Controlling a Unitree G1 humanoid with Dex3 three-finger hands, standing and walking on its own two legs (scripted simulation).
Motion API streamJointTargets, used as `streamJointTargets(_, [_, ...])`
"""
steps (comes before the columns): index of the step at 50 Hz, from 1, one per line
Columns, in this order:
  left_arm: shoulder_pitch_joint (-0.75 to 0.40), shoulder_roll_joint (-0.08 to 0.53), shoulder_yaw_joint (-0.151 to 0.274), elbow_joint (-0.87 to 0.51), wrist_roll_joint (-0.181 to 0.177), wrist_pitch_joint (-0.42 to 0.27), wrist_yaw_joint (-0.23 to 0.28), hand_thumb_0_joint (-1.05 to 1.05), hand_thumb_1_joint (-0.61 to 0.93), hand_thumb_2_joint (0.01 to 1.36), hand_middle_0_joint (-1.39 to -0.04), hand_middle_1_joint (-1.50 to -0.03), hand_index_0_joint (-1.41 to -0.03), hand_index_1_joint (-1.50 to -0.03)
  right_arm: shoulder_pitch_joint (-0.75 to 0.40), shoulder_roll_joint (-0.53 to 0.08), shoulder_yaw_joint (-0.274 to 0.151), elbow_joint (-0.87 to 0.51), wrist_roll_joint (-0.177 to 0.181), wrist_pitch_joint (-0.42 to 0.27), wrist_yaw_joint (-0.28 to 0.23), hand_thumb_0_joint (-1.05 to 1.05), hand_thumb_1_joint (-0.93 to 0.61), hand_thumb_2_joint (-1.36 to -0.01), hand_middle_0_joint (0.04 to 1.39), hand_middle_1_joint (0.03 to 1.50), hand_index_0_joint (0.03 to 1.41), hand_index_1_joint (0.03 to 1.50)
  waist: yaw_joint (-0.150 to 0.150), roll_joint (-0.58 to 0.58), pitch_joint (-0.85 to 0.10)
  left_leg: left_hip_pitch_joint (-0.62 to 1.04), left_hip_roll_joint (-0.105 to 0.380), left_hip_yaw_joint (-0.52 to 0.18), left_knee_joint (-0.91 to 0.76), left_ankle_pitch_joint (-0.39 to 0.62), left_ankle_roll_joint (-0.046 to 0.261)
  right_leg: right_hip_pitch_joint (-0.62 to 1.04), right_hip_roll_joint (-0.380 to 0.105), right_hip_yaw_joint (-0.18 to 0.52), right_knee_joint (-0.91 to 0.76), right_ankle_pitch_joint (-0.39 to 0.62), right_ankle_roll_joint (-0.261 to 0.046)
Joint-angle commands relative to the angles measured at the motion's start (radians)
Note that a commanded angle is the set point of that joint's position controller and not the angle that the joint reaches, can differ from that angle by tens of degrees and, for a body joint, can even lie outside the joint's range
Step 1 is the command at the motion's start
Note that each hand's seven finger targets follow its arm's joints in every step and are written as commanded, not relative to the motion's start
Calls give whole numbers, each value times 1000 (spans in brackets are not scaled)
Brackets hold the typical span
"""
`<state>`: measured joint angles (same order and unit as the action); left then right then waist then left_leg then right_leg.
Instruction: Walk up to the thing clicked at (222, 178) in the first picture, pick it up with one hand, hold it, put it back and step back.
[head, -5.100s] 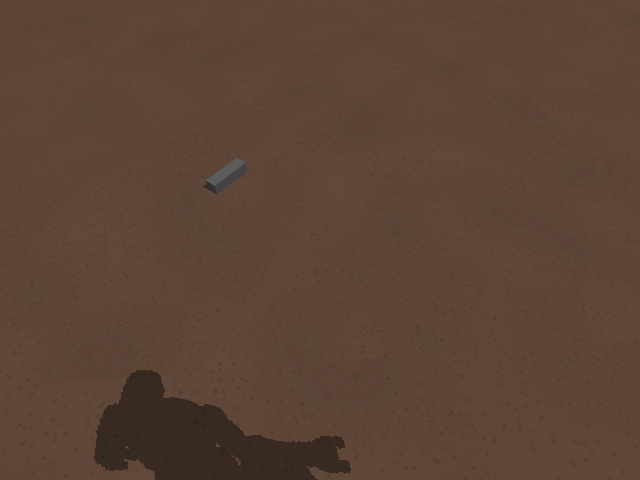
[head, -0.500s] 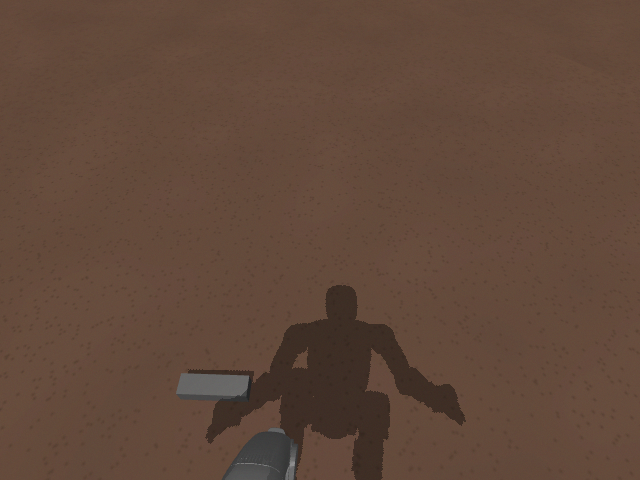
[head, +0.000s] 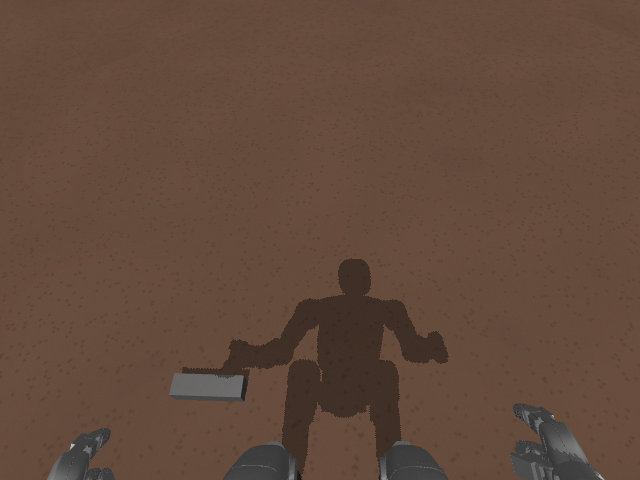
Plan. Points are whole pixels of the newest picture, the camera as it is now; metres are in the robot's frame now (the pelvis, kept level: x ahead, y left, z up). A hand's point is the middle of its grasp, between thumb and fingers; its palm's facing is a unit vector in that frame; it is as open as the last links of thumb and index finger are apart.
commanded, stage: walk up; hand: left
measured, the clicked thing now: (209, 387) +0.39 +0.36 -0.72
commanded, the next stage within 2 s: none
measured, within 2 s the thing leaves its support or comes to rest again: neither
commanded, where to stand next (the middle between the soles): +0.05 +0.07 m, yaw +0 degrees
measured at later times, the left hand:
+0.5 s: hand out of the picture +0.01 +0.37 -0.15, palm faces +0.07 -0.90 -0.43, open 7.4 cm
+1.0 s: hand out of the picture +0.08 +0.34 -0.14, palm faces -0.01 -0.94 -0.35, open 7.4 cm
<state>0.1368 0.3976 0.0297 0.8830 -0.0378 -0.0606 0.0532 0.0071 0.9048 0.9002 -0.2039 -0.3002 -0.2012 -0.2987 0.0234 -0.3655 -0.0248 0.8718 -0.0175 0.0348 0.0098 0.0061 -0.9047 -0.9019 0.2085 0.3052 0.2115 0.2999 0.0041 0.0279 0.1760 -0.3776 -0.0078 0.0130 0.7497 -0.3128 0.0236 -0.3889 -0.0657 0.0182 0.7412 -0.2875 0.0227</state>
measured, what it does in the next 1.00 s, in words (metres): steps on the spot: left foot, then right foot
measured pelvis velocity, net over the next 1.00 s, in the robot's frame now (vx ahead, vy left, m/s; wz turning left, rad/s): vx -0.02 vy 0.07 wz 0.01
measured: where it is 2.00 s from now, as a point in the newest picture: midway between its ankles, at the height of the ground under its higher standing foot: outside the picture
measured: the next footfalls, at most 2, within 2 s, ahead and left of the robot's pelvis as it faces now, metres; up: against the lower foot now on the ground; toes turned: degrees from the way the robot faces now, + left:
left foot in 0.34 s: +0.00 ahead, +0.20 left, +0.00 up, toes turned +2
right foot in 0.64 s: +0.05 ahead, -0.06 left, +0.00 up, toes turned +2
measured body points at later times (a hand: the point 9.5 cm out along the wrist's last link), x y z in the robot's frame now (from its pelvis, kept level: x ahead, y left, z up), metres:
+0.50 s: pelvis -0.03 +0.07 +0.00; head -0.02 +0.10 +0.45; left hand +0.01 +0.42 -0.12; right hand +0.02 -0.24 -0.11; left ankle -0.06 +0.20 -0.71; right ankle +0.03 -0.10 -0.67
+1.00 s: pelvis -0.02 +0.07 +0.01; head +0.01 +0.08 +0.46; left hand +0.08 +0.38 -0.11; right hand +0.09 -0.25 -0.09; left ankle -0.04 +0.20 -0.71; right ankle +0.01 -0.06 -0.71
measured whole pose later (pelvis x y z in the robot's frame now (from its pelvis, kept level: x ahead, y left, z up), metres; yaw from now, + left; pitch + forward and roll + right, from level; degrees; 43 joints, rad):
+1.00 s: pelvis -0.02 +0.07 +0.01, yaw +1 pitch -2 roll +0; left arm 0.11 0.40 0.03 0.99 0.01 0.00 -0.02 0.01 0.91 0.90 -0.20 -0.30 -0.20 -0.30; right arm 0.11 -0.38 -0.02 1.00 0.00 -0.04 -0.02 0.01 -0.91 -0.90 0.21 0.31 0.21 0.30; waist 0.00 -0.03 0.09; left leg -0.23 0.04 0.01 0.64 -0.37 -0.02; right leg -0.30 0.00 0.02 0.64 -0.30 0.01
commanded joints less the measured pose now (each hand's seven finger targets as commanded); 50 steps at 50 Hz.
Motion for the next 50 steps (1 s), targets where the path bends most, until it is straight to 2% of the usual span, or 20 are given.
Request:
streamJointTargets(1, [288,367,117,39,51,3,44,0,900,900,-200,-300,-200,-300,-31,-154,-70,-125,-8,32,5,0,-900,-900,200,300,200,300,92,-264,-216,-261,-48,-39,305,-217,27,245,-301,363,-344,398,-135])
streamJointTargets(2, [200,410,119,-13,52,13,45,0,900,900,-200,-300,-200,-300,14,-205,-91,-115,-14,61,-2,0,-900,-900,200,300,200,300,62,-173,-207,-175,-24,-177,505,-309,7,77,-451,537,-428,276,-265])
streamJointTargets(3, [132,432,130,-48,60,12,53,0,900,900,-200,-300,-200,-300,15,-249,-114,-117,-27,72,-2,0,-900,-900,200,300,200,300,50,-196,-171,-209,15,-196,595,-276,0,49,-484,626,-432,209,-338])
streamJointTargets(6, [46,320,113,-62,63,6,53,0,900,900,-200,-300,-200,-300,100,-258,-133,-65,-16,61,17,0,-900,-900,200,300,200,300,-16,-92,-173,-205,-8,-229,664,-131,-19,59,-284,291,-310,140,-235])
streamJointTargets(13, [57,315,123,-83,100,17,23,0,900,900,-200,-300,-200,-300,116,-227,-108,-51,4,35,34,0,-900,-900,200,300,200,300,52,-309,-271,-101,13,-45,133,-273,-51,225,-173,146,-269,-203,-198])
streamJointTargets(17, [61,264,93,-62,70,58,-5,0,900,900,-200,-300,-200,-300,302,-263,-126,74,-17,-2,6,0,-900,-900,200,300,200,300,-42,-82,-216,308,-33,11,-280,-86,-23,-123,-98,37,74,-158,-105])
streamJointTargets(19, [18,202,69,-79,52,58,4,0,900,900,-200,-300,-200,-300,211,-436,-134,5,-26,-20,-5,0,-900,-900,200,300,200,300,-54,232,-83,53,345,-670,-513,-474,155,-342,66,43,288,-335,-30])
streamJointTargets(20, [-77,279,92,-65,58,51,5,0,900,900,-200,-300,-200,-300,111,-456,-127,-1,-11,-23,0,0,-900,-900,200,300,200,300,-51,215,11,-200,423,-765,-579,-619,253,-198,5,90,302,-326,-30])
streamJointTargets(23, [96,232,81,33,28,41,-22,0,900,900,-200,-300,-200,-300,12,-299,-83,-14,-24,-51,-17,0,-900,-900,200,300,200,300,39,133,6,-38,204,-302,-357,-110,135,-150,25,79,263,-134,-39])
streamJointTargets(29, [17,195,66,25,45,42,-39,0,900,900,-200,-300,-200,-300,156,-306,-85,42,-1,-71,-34,0,-900,-900,200,300,200,300,-18,162,-140,170,239,-254,-218,338,145,4,48,-29,-54,-168,-43])
streamJointTargets(32, [98,238,80,61,59,28,-30,0,900,900,-200,-300,-200,-300,163,-245,-60,36,32,-73,-46,0,-900,-900,200,300,200,300,32,10,-256,124,146,-130,15,559,54,285,4,71,-282,293,-90])
streamJointTargets(33, [138,294,97,62,67,23,-30,0,900,900,-200,-300,-200,-300,181,-222,-50,22,44,-81,-51,0,-900,-900,200,300,200,300,40,-125,-325,9,73,-84,134,424,12,422,-107,248,-262,485,-163])
streamJointTargets(35, [32,275,74,25,47,32,-42,0,900,900,-200,-300,-200,-300,196,-198,-48,52,31,-82,-61,0,-900,-900,200,300,200,300,-11,-170,-303,94,16,-10,-5,-144,2,258,-227,320,-211,480,-278])
streamJointTargets(37, [-35,219,53,13,47,50,-55,0,900,900,-200,-300,-200,-300,212,-221,-59,83,19,-99,-55,0,-900,-900,200,300,200,300,-55,-129,-252,210,52,-67,-237,-44,27,118,-117,153,-154,396,-160])
streamJointTargets(39, [-50,181,39,1,38,55,-56,0,900,900,-200,-300,-200,-300,195,-289,-73,85,6,-106,-55,0,-900,-900,200,300,200,300,-33,-27,-210,275,229,-307,-306,232,114,-32,21,60,1,210,-59])
streamJointTargets(41, [-25,195,48,21,49,61,-52,0,900,900,-200,-300,-200,-300,135,-328,-75,68,10,-110,-55,0,-900,-900,200,300,200,300,-14,23,-182,220,370,-378,-299,386,213,-15,19,29,11,-114,-42])
streamJointTargets(43, [0,190,50,38,50,52,-58,0,900,900,-200,-300,-200,-300,78,-301,-66,60,3,-107,-51,0,-900,-900,200,300,200,300,19,55,-160,121,308,-267,-285,372,155,94,3,46,-87,-44,-58])
streamJointTargets(46, [7,222,54,50,48,35,-64,0,900,900,-200,-300,-200,-300,68,-251,-47,58,16,-100,-49,0,-900,-900,200,300,200,300,6,-10,-201,96,111,-59,-164,283,16,218,-54,147,-223,416,-115])
streamJointTargets(48, [-41,234,50,41,43,40,-63,0,900,900,-200,-300,-200,-300,105,-221,-41,80,18,-97,-48,0,-900,-900,200,300,200,300,-21,-40,-222,141,63,-19,-177,114,-5,176,-105,196,-239,352,-165])
streamJointTargets(50, [-70,205,37,30,40,49,-68,0,900,900,-200,-300,-200,-300,110,-248,-47,101,10,-100,-46,0,-900,-900,200,300,200,300,-29,-6,-225,219,109,-74,-281,138,13,123,-61,142,-205,324,-111])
